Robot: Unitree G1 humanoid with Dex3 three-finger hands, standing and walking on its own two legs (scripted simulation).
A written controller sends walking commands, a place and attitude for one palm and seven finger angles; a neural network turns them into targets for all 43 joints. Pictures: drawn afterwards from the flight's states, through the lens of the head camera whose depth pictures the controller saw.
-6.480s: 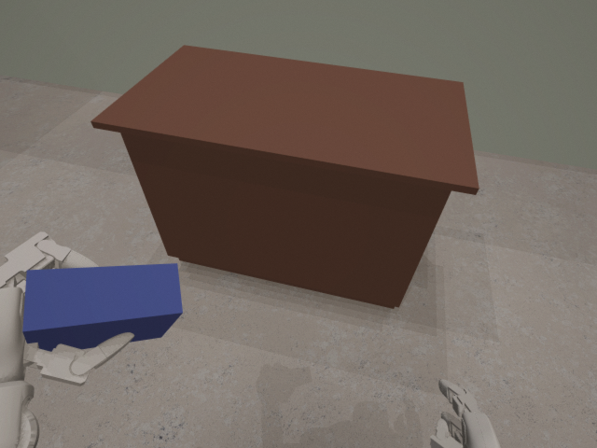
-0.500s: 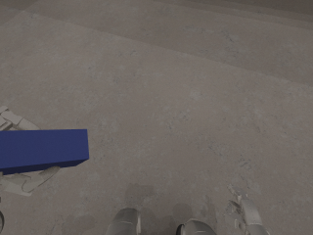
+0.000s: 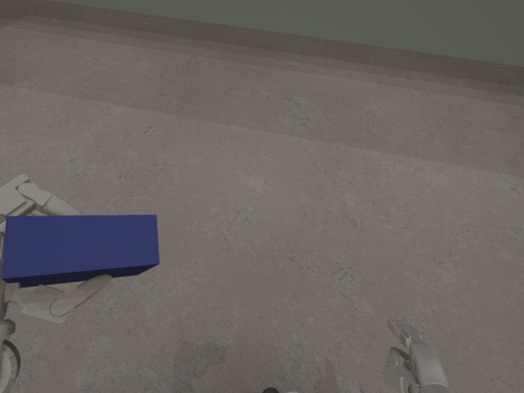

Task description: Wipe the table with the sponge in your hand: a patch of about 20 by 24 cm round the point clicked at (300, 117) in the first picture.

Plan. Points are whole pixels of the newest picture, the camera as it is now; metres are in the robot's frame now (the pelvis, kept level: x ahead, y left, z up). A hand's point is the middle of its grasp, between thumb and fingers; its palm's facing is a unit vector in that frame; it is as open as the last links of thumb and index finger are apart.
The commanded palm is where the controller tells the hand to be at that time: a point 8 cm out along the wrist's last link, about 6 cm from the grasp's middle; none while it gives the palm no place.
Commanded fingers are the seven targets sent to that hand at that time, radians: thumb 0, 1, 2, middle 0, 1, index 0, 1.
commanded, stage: turn to face it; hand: left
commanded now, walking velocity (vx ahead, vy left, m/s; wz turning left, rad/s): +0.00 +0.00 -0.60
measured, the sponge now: (107, 250) +0.23 +0.20 +0.16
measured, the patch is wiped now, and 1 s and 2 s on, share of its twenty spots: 0.00 0.00 0.00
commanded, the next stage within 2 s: none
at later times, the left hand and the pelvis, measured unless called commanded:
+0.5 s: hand (201, 263) +0.22 +0.09 +0.18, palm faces +0.00 -0.81 -0.58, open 9.7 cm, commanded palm +0.17 +0.17 +0.18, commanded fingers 0.00 0.10 1.30 -1.20 -1.60 -1.20 -1.60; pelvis -0.07 -0.04 +0.00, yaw -20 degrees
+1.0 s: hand (311, 331) +0.16 -0.02 +0.18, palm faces -0.19 -0.82 -0.54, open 9.7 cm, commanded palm +0.14 +0.07 +0.18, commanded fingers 0.00 0.10 1.30 -1.20 -1.60 -1.20 -1.60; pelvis -0.16 -0.06 -0.01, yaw -37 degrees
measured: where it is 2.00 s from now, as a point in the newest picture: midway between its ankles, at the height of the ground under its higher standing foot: outside the picture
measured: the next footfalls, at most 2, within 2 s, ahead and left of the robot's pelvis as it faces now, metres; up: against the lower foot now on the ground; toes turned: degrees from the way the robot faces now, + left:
right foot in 0.28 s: -0.01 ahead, -0.17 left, +0.00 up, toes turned -18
left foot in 0.62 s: +0.03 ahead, +0.07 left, +0.00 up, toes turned -18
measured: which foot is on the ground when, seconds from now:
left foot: down 0.00-0.28, up 0.30-0.60, down 0.62-0.96, up 0.98-1.00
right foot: up 0.00-0.26, down 0.28-0.62, up 0.64-0.94, down 0.96-1.00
